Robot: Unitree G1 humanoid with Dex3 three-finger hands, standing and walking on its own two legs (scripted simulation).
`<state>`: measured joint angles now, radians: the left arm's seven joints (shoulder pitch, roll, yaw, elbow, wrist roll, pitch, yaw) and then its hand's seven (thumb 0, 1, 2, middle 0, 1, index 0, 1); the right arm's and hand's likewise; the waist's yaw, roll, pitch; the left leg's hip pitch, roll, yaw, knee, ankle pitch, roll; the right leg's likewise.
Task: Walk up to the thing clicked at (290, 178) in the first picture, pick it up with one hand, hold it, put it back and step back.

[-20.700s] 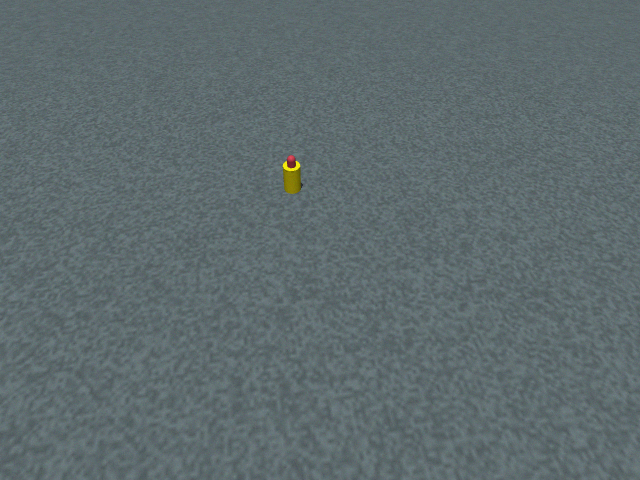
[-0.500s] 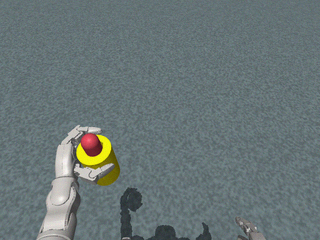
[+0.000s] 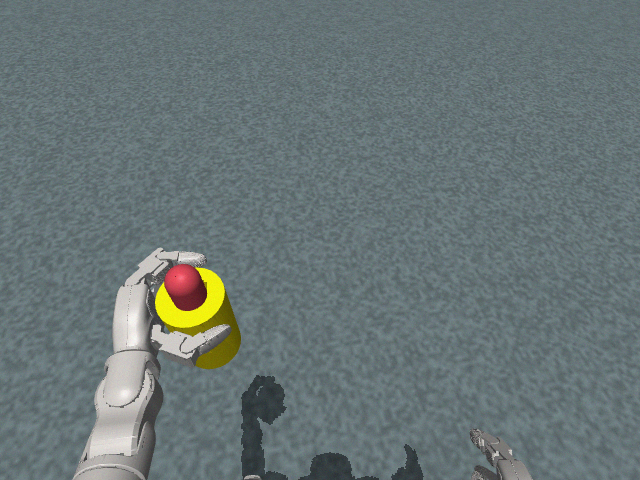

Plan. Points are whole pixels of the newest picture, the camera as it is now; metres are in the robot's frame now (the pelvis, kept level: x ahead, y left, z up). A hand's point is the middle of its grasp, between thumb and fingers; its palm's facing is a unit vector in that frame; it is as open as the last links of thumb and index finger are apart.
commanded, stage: crouch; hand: left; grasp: from the side
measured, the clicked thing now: (198, 312) +0.33 +0.16 +0.02
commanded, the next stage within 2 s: lower in 1.80 s
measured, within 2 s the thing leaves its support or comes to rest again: neither
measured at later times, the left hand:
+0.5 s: hand (210, 349) +0.36 +0.19 -0.19, palm faces +0.17 -0.98 -0.05, open 10.9 cm
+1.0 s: hand (216, 378) +0.39 +0.22 -0.40, palm faces +0.20 -0.98 -0.06, open 11.0 cm
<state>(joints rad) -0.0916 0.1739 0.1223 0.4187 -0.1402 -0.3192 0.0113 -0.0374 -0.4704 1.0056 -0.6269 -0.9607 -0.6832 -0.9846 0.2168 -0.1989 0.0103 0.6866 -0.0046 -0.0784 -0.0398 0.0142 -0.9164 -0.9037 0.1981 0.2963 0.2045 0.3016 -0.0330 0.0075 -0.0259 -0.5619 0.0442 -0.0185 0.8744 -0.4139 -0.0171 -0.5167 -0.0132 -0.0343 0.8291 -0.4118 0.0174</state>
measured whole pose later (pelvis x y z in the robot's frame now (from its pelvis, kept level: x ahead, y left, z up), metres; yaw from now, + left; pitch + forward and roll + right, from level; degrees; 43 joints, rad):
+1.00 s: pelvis -0.08 +0.00 -0.33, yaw -5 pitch +32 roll -5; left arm -0.66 0.49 0.52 1.14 -0.05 -0.73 -0.09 -0.04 -0.51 1.07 -0.62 -1.00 -0.67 -1.02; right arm 0.10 -0.25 0.05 0.74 -0.12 -0.01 0.09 0.01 -0.94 -0.92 0.20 0.30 0.20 0.30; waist -0.19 -0.04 -0.10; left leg -2.09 0.04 -0.11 2.19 -0.67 -0.03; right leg -2.03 0.00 -0.05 2.14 -0.68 0.01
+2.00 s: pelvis -0.08 +0.01 -0.42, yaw -11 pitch +25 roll -11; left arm -0.72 0.71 0.62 1.24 -0.04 -0.77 -0.11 -0.04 -0.50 1.05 -0.63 -0.97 -0.68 -0.99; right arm 0.02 -0.32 0.27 0.67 -0.23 0.06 0.11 0.00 -0.93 -0.90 0.20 0.30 0.21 0.30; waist -0.27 -0.12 0.13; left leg -2.27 0.02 -0.25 2.52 -0.70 -0.04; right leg -2.16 0.03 -0.14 2.38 -0.68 0.05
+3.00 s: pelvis -0.09 +0.02 -0.44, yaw -16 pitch +16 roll -17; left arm -0.76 0.94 0.61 1.49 -0.05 -0.97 -0.03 -0.04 -0.49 1.05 -0.62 -0.97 -0.68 -0.99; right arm -0.15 -0.37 0.51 0.57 -0.34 0.07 0.11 0.00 -0.91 -0.90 0.20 0.30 0.21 0.30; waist -0.30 -0.26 0.31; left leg -2.23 0.03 -0.37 2.63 -0.73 -0.02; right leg -2.08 0.08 -0.23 2.39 -0.65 0.09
